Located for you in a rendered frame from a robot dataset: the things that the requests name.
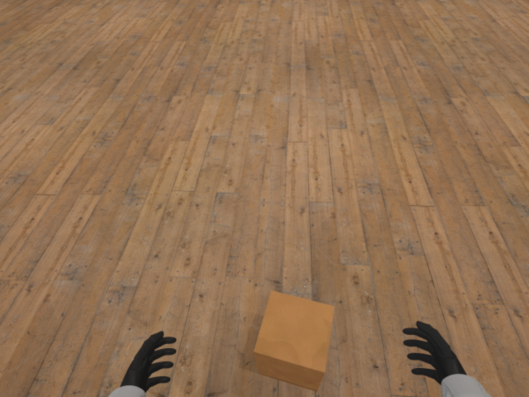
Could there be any robot right hand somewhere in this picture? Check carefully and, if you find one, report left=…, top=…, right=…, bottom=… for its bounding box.
left=403, top=321, right=467, bottom=385

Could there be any robot right forearm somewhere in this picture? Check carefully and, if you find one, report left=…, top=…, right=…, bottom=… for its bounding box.
left=441, top=374, right=492, bottom=397

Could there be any carton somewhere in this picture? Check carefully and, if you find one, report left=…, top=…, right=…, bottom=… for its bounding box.
left=254, top=290, right=335, bottom=392

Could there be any robot left hand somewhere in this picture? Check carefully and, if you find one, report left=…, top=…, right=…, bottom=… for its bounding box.
left=120, top=331, right=176, bottom=392

